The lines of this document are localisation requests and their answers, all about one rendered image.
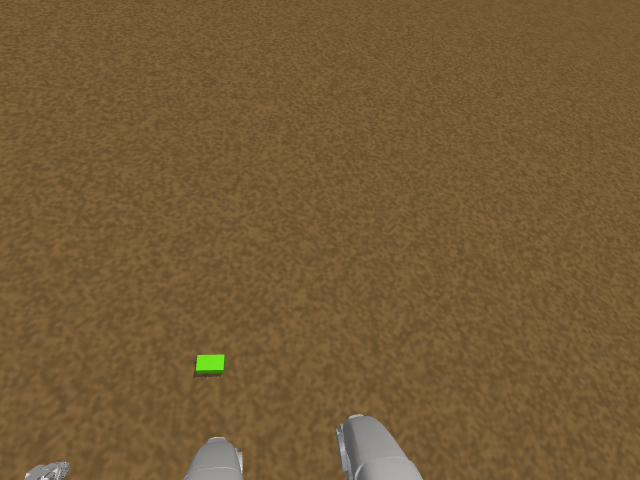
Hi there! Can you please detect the left robot hand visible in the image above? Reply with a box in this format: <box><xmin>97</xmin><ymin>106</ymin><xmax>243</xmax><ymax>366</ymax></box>
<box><xmin>23</xmin><ymin>462</ymin><xmax>70</xmax><ymax>480</ymax></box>

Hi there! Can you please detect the small box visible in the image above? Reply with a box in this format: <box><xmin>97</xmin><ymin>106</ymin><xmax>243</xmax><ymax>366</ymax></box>
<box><xmin>196</xmin><ymin>355</ymin><xmax>225</xmax><ymax>374</ymax></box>

